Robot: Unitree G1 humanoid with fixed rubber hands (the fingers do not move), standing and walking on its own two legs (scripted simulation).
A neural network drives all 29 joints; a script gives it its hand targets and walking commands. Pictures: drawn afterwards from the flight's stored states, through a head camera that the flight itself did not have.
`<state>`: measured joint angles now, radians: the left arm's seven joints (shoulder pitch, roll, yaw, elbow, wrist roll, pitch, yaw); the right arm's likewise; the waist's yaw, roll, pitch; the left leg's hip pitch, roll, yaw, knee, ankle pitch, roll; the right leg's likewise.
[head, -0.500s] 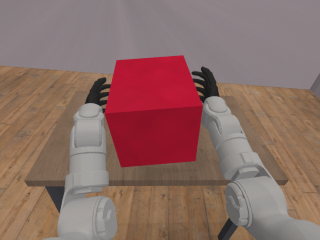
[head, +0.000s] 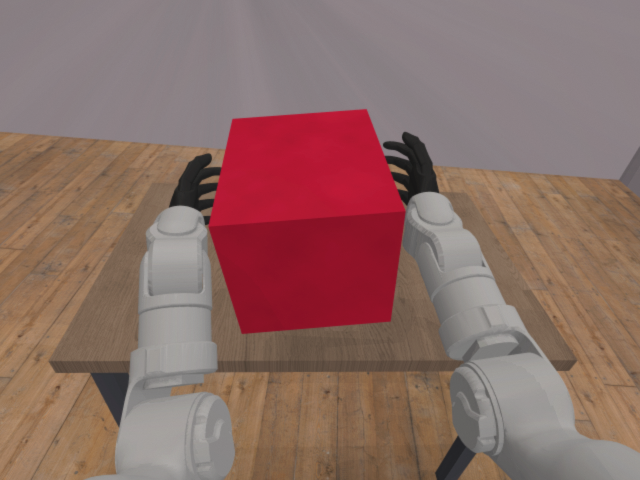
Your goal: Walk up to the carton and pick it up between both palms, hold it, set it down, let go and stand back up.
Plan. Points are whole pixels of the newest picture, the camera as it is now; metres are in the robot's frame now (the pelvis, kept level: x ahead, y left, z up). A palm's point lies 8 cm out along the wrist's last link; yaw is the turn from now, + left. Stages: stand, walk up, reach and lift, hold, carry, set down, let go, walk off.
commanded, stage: set down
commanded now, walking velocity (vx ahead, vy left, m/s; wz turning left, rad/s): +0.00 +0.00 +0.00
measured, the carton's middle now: (307, 215) +0.41 +0.01 +0.17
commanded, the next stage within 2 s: none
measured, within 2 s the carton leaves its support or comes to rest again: neither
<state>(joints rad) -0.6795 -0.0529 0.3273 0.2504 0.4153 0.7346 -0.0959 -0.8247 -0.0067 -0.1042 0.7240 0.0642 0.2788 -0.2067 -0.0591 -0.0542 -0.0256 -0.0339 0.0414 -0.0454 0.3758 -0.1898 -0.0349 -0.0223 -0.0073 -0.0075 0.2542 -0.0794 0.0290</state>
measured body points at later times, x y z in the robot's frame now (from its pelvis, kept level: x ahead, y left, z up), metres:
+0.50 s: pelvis +0.01 +0.00 +0.00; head -0.04 +0.04 +0.45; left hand +0.40 +0.15 +0.18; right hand +0.40 -0.14 +0.21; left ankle +0.02 +0.14 -0.75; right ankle +0.05 -0.14 -0.75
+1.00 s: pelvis +0.02 +0.00 +0.00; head -0.01 +0.03 +0.45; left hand +0.42 +0.14 +0.14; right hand +0.41 -0.15 +0.19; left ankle +0.02 +0.14 -0.75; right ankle +0.05 -0.14 -0.75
